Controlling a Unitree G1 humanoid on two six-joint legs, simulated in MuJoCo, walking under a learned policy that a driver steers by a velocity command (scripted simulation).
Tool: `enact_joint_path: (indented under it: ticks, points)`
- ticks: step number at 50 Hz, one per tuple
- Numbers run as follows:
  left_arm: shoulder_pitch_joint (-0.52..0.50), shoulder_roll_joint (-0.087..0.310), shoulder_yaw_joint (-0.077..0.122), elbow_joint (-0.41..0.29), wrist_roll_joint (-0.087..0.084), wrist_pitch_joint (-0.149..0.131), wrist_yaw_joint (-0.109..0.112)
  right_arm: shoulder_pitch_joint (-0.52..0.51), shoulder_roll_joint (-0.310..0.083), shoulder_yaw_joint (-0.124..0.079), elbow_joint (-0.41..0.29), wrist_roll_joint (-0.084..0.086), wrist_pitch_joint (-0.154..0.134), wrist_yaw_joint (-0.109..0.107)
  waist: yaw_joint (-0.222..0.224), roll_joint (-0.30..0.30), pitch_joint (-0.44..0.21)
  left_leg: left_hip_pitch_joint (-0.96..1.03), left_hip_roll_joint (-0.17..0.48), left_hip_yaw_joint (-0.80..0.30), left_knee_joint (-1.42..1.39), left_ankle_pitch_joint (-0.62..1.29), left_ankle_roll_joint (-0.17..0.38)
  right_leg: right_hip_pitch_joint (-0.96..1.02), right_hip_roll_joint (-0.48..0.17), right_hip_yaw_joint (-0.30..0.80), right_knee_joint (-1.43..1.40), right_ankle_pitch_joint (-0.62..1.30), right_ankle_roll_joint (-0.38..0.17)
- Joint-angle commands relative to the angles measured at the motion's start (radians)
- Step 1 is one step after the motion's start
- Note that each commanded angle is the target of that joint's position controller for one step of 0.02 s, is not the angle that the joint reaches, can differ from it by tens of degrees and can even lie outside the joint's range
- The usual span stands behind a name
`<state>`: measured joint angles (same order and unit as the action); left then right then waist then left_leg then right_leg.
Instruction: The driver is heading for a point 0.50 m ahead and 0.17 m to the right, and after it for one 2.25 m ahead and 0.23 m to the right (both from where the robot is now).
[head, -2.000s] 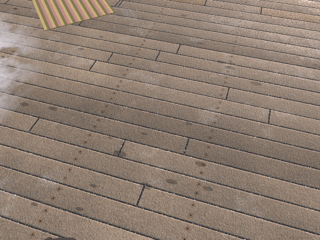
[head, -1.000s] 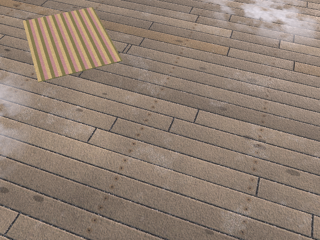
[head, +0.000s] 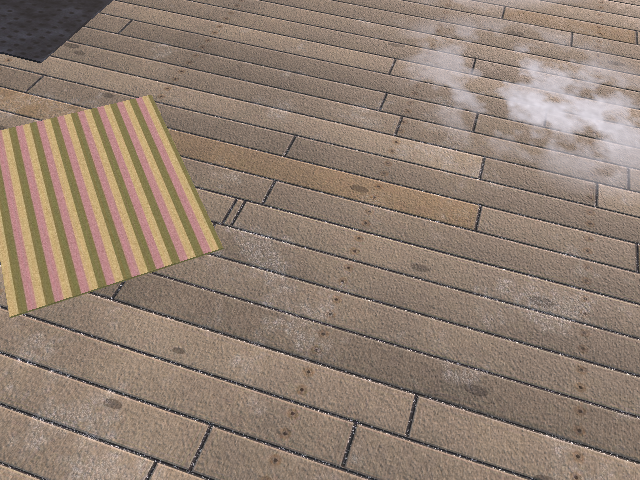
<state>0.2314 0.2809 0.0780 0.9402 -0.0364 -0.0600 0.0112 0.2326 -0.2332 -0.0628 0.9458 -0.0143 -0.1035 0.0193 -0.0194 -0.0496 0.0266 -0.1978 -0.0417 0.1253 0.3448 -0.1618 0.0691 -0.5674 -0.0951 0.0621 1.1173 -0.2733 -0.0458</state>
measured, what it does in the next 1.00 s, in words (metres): walks ahead, turning right: right foot, then left foot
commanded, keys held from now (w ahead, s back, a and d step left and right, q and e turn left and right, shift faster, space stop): w+e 0.52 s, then e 0.08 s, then q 0.40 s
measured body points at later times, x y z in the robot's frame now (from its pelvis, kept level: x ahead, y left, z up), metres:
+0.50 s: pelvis +0.27 -0.07 -0.01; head +0.31 -0.09 +0.44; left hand +0.46 +0.16 -0.12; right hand +0.31 -0.37 -0.13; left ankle +0.22 +0.11 -0.64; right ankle +0.31 -0.15 -0.74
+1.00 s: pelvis +0.47 -0.08 -0.01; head +0.51 -0.08 +0.44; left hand +0.68 +0.14 -0.13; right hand +0.52 -0.38 -0.12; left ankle +0.59 -0.03 -0.74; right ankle +0.40 -0.20 -0.68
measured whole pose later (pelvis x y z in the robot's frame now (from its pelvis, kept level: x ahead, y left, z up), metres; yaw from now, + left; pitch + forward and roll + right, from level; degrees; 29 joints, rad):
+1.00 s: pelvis +0.47 -0.08 -0.01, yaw -17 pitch +2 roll -1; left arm 0.15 0.28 0.07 0.77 0.00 0.01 0.04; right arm 0.14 -0.26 -0.05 0.79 -0.01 -0.02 0.01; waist -0.02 -0.01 0.05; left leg -0.43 -0.06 -0.06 0.47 -0.07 0.04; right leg -0.47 0.03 0.06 1.04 -0.49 0.04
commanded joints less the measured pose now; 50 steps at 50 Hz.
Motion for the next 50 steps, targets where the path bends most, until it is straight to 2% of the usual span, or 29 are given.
enact_joint_path:
  ticks: [1, 7, 8, 10, 12, 15, 17, 18, 19, 20, 21, 22, 23, 24, 25, 29, 32, 35, 37, 39, 40, 41, 42, 43, 44, 45, 47, 49, 50]
  points:
    - [0.026, 0.045, 0.017, -0.047, 0.005, 0.014, 0.004, -0.023, -0.132, -0.027, -0.039, -0.008, -0.021, -0.015, 0.026, 0.102, 0.000, 0.043, 0.299, -0.189, -0.235, 0.135, 0.125, -0.114, -0.053, 0.076, -0.055, 0.128, 0.014]
    - [-0.117, 0.026, 0.013, -0.099, 0.015, 0.008, -0.023, 0.024, -0.138, -0.024, -0.026, -0.003, -0.009, -0.041, -0.017, 0.079, 0.028, 0.128, 0.252, -0.002, -0.249, 0.239, 0.070, -0.133, -0.014, -0.005, -0.328, 0.378, 0.016]
    - [-0.153, -0.002, -0.001, -0.122, 0.018, 0.007, -0.030, 0.037, -0.170, -0.031, -0.020, 0.000, -0.004, -0.044, -0.026, 0.103, 0.050, 0.129, 0.290, 0.006, -0.248, 0.255, 0.084, -0.133, -0.029, -0.022, -0.370, 0.374, 0.017]
    - [-0.221, 0.002, -0.006, -0.157, 0.020, 0.005, -0.045, 0.081, -0.157, -0.031, -0.005, 0.009, 0.010, -0.045, -0.053, 0.077, 0.083, 0.219, 0.295, 0.044, -0.214, 0.322, 0.075, -0.176, -0.016, -0.058, -0.433, 0.349, 0.006]
    - [-0.271, 0.000, -0.009, -0.194, 0.016, 0.005, -0.059, 0.114, -0.173, -0.037, 0.003, 0.016, 0.028, -0.046, -0.064, 0.074, 0.090, 0.304, 0.325, 0.057, -0.166, 0.397, 0.073, -0.203, 0.000, -0.094, -0.468, 0.278, -0.009]
    - [-0.225, 0.036, 0.008, -0.223, 0.012, 0.010, -0.077, 0.077, -0.215, -0.049, -0.017, 0.025, 0.050, -0.056, -0.003, 0.129, 0.020, 0.352, 0.338, 0.098, -0.008, 0.825, 0.048, -0.054, 0.077, -0.175, -0.481, 0.133, -0.057]
    - [-0.032, 0.110, 0.047, -0.191, 0.005, 0.014, -0.074, 0.041, -0.238, -0.054, -0.034, 0.029, 0.064, -0.063, 0.115, 0.155, -0.092, 0.304, 0.315, 0.117, 0.272, 0.995, 0.018, 0.213, 0.151, -0.203, -0.515, 0.094, -0.112]
    - [0.134, 0.177, 0.082, -0.152, 0.007, 0.018, -0.057, 0.022, -0.236, -0.050, -0.047, 0.030, 0.061, -0.064, 0.201, 0.109, -0.173, 0.132, 0.273, 0.124, 0.525, 0.806, -0.024, 0.497, 0.140, -0.119, -0.596, 0.150, -0.158]
    - [0.170, 0.293, 0.111, -0.162, 0.007, 0.029, -0.032, 0.070, -0.110, -0.016, -0.098, -0.005, 0.032, -0.052, 0.140, -0.173, -0.268, -0.319, 0.088, 0.116, 0.966, 0.018, -0.101, 0.883, -0.130, 0.369, -0.627, 0.192, -0.325]
    - [0.168, 0.272, 0.086, -0.179, 0.020, 0.016, -0.038, 0.085, -0.103, 0.000, -0.126, 0.020, -0.020, -0.028, 0.110, -0.127, -0.429, -0.521, -0.019, -0.161, 1.135, -0.424, -0.096, 1.024, -0.276, 0.798, -0.805, 0.081, -0.445]
    - [0.170, 0.187, 0.064, -0.176, 0.034, 0.007, -0.039, -0.050, -0.166, -0.018, -0.155, 0.064, -0.049, -0.014, 0.152, -0.036, -0.336, -0.607, 0.045, -0.227, 1.139, -0.362, -0.063, 0.972, -0.224, 0.640, -0.820, 0.085, -0.366]
    - [0.106, 0.147, 0.054, -0.175, 0.025, -0.005, -0.042, -0.075, -0.156, -0.016, -0.165, 0.068, -0.058, -0.012, 0.108, 0.020, -0.189, -0.621, 0.097, -0.217, 1.024, -0.278, -0.047, 0.809, -0.176, 0.473, -0.820, 0.156, -0.315]
    - [0.036, 0.096, 0.037, -0.188, 0.017, -0.011, -0.042, -0.095, -0.153, -0.021, -0.146, 0.036, -0.049, -0.024, 0.069, 0.090, -0.126, -0.550, 0.146, -0.203, 0.917, -0.223, -0.041, 0.667, -0.115, 0.348, -0.835, 0.221, -0.253]
    - [-0.008, 0.096, 0.035, -0.205, 0.023, -0.013, -0.037, -0.066, -0.160, -0.029, -0.148, 0.023, -0.038, -0.028, 0.028, 0.034, -0.092, -0.478, 0.160, -0.204, 0.861, -0.190, -0.058, 0.542, -0.105, 0.314, -0.853, 0.298, -0.267]
    - [-0.028, 0.096, 0.033, -0.218, 0.027, -0.014, -0.033, -0.043, -0.167, -0.033, -0.146, 0.016, -0.023, -0.027, 0.005, 0.032, -0.080, -0.423, 0.171, -0.209, 0.826, -0.179, -0.076, 0.468, -0.089, 0.298, -0.873, 0.331, -0.269]
    - [-0.008, 0.161, 0.048, -0.227, 0.029, -0.010, -0.005, -0.111, -0.127, -0.027, -0.180, -0.002, 0.006, -0.039, -0.002, 0.026, -0.035, -0.376, 0.130, -0.157, 0.584, -0.070, -0.141, 0.308, -0.030, 0.164, -0.858, 0.625, -0.235]
    - [0.020, 0.147, 0.046, -0.221, 0.025, 0.012, 0.009, -0.165, -0.092, -0.009, -0.189, 0.003, 0.007, -0.029, 0.036, -0.036, -0.079, -0.284, 0.078, -0.128, 0.349, 0.165, -0.139, 0.297, 0.026, 0.070, -0.811, 0.645, -0.168]
    - [0.062, 0.100, 0.025, -0.190, 0.032, 0.014, 0.012, -0.199, -0.100, -0.004, -0.192, 0.011, 0.001, -0.007, 0.073, -0.056, -0.102, -0.240, 0.074, -0.142, 0.244, 0.305, -0.112, 0.361, -0.013, 0.091, -0.791, 0.546, -0.145]
    - [0.049, 0.096, 0.018, -0.178, 0.042, 0.011, 0.010, -0.194, -0.132, -0.011, -0.191, 0.006, -0.004, 0.002, 0.064, -0.064, -0.097, -0.243, 0.079, -0.156, 0.206, 0.252, -0.074, 0.424, -0.056, 0.118, -0.743, 0.546, -0.137]
    - [0.013, 0.100, 0.016, -0.171, 0.043, 0.009, 0.011, -0.137, -0.160, -0.022, -0.174, -0.001, -0.011, 0.007, 0.019, -0.050, -0.100, -0.183, 0.065, -0.146, 0.143, 0.232, -0.031, 0.453, -0.059, 0.117, -0.651, 0.568, -0.108]
    - [0.015, 0.097, 0.014, -0.169, 0.043, 0.007, 0.013, -0.089, -0.182, -0.030, -0.159, -0.009, -0.013, 0.006, -0.002, -0.026, -0.120, -0.101, 0.062, -0.145, 0.100, 0.352, -0.008, 0.455, -0.012, 0.090, -0.561, 0.583, -0.076]
    - [0.064, 0.087, 0.012, -0.178, 0.058, 0.004, 0.016, -0.062, -0.243, -0.041, -0.166, -0.019, -0.016, 0.004, 0.022, 0.076, -0.184, 0.045, 0.160, -0.263, 0.140, 0.714, 0.045, 0.392, 0.074, 0.045, -0.386, 0.411, -0.030]
    - [0.179, 0.061, 0.001, -0.170, 0.054, 0.000, 0.019, -0.032, -0.268, -0.042, -0.173, -0.028, -0.003, 0.003, 0.047, 0.249, -0.292, 0.269, 0.339, -0.496, 0.158, 0.896, 0.227, 0.189, 0.165, -0.010, -0.103, 0.011, 0.047]
    - [0.149, 0.093, 0.001, -0.181, 0.053, 0.008, 0.016, 0.003, -0.205, -0.029, -0.168, -0.005, 0.013, 0.008, 0.013, 0.304, -0.340, 0.303, 0.396, -0.687, 0.064, 0.756, 0.296, 0.077, 0.188, 0.018, 0.029, -0.385, 0.078]
    - [0.106, 0.137, 0.014, -0.190, 0.037, 0.027, 0.014, -0.025, -0.194, -0.024, -0.180, 0.016, 0.024, 0.012, 0.012, 0.209, -0.287, 0.252, 0.374, -0.687, 0.043, 0.459, 0.264, 0.014, 0.146, 0.058, 0.116, -0.380, 0.081]
    - [0.020, 0.127, 0.016, -0.201, 0.039, 0.049, 0.021, -0.059, -0.185, -0.022, -0.196, 0.018, 0.041, 0.010, -0.006, 0.111, -0.197, 0.153, 0.317, -0.624, -0.006, 0.230, 0.205, -0.030, 0.133, 0.036, 0.140, -0.331, 0.078]
    - [0.001, 0.131, 0.022, -0.219, 0.034, 0.077, 0.033, -0.117, -0.210, -0.030, -0.223, 0.013, 0.062, -0.005, 0.021, 0.140, -0.116, -0.019, 0.300, -0.608, -0.060, 0.038, 0.201, -0.017, 0.094, 0.047, 0.065, -0.250, 0.084]
    - [-0.003, 0.091, 0.017, -0.217, 0.036, 0.074, 0.042, -0.137, -0.196, -0.033, -0.232, 0.006, 0.088, -0.022, 0.035, 0.176, -0.109, -0.107, 0.192, -0.501, -0.086, -0.070, 0.134, 0.076, 0.109, 0.008, -0.120, -0.193, 0.085]
    - [-0.006, 0.075, 0.013, -0.216, 0.039, 0.068, 0.045, -0.125, -0.200, -0.037, -0.237, 0.007, 0.093, -0.029, 0.027, 0.195, -0.119, -0.105, 0.182, -0.493, -0.082, -0.039, 0.134, 0.092, 0.122, -0.003, -0.177, -0.175, 0.092]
